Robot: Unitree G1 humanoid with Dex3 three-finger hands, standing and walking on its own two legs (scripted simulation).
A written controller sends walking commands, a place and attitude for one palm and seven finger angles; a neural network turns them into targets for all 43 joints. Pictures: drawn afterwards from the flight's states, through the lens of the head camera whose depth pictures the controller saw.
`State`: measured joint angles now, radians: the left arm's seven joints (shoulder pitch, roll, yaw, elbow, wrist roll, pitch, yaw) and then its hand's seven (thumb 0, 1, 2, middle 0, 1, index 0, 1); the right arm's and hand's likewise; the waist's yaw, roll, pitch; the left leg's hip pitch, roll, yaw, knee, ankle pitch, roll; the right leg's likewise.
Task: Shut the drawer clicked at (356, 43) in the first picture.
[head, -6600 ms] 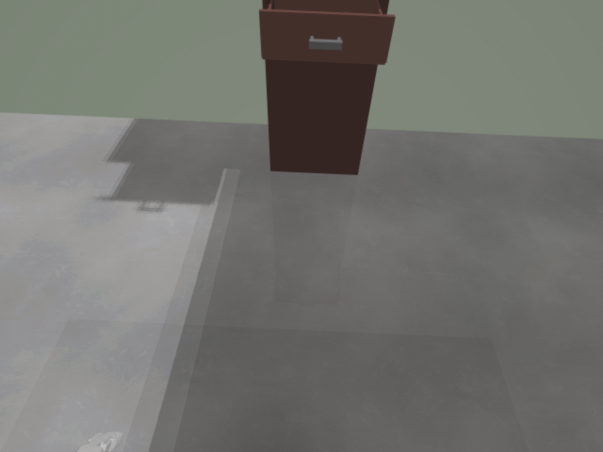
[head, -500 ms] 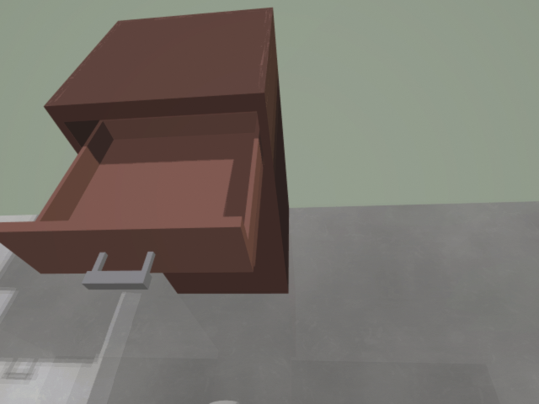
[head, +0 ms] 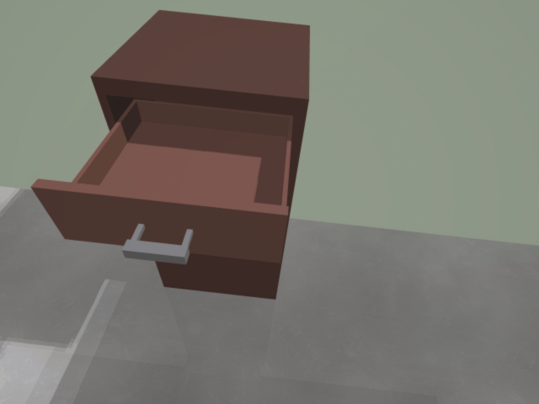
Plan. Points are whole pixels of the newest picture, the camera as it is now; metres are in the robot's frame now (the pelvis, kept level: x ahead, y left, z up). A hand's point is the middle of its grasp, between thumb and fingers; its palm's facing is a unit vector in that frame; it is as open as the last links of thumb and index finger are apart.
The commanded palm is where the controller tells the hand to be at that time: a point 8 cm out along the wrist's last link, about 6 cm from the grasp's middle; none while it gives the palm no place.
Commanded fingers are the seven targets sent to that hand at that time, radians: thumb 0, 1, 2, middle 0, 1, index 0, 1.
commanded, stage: come to a stop and stand still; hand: left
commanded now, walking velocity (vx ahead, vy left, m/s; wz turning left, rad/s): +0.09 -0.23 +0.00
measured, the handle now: (160, 241) +0.36 +0.22 +0.02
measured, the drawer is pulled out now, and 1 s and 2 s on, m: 0.29 0.29 0.29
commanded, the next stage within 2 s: look again from close up in 0.66 s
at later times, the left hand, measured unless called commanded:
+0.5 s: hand out of the picture +0.07 +0.16 -0.17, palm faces +0.02 -0.97 -0.23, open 7.2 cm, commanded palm none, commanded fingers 0.00 0.90 0.90 -0.20 -0.30 -0.20 -0.30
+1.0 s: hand out of the picture +0.00 +0.16 -0.18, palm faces +0.02 -0.98 -0.19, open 7.4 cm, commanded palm none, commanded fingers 0.00 0.90 0.90 -0.20 -0.30 -0.20 -0.30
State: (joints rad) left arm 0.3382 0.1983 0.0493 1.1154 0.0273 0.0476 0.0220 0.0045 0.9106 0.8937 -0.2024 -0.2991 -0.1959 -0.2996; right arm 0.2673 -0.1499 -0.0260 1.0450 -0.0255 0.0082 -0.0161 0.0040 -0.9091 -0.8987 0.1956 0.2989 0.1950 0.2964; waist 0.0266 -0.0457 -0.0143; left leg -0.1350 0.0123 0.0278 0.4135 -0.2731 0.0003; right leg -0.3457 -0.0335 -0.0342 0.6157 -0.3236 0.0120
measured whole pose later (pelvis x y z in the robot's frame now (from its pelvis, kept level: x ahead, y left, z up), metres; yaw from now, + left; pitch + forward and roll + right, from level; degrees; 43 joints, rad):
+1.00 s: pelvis +0.01 +0.00 -0.01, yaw +0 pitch -1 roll +0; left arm 0.31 0.13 -0.01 1.12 0.02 0.00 0.03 0.00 0.91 0.89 -0.20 -0.30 -0.20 -0.30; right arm 0.30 -0.17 0.00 1.05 -0.02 -0.02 -0.02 0.01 -0.92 -0.90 0.20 0.30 0.20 0.30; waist 0.00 0.03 0.02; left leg -0.17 0.02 0.05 0.53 -0.33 0.00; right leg -0.23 -0.01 -0.06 0.51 -0.26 -0.01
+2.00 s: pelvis +0.05 +0.02 -0.01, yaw -2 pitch -1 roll +0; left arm 0.24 0.16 -0.01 1.07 0.01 0.00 0.04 0.00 0.92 0.89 -0.20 -0.30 -0.20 -0.30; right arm 0.28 -0.17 0.02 1.08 -0.01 -0.02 -0.03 0.01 -0.92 -0.90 0.20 0.30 0.20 0.30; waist -0.01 0.02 0.05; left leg -0.09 -0.01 0.08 0.48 -0.37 0.03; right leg -0.19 -0.04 -0.03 0.54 -0.33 0.02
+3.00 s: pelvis +0.02 -0.01 +0.00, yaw -1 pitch -2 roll +1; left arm 0.30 0.13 -0.01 1.12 0.01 -0.01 0.04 0.00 0.91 0.89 -0.20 -0.30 -0.20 -0.30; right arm 0.30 -0.12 0.02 1.15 -0.01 -0.02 -0.03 0.00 -0.91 -0.90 0.20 0.30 0.20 0.30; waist 0.00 0.00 0.06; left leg -0.08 0.02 0.07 0.39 -0.28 0.00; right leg -0.18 -0.01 -0.04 0.45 -0.24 -0.02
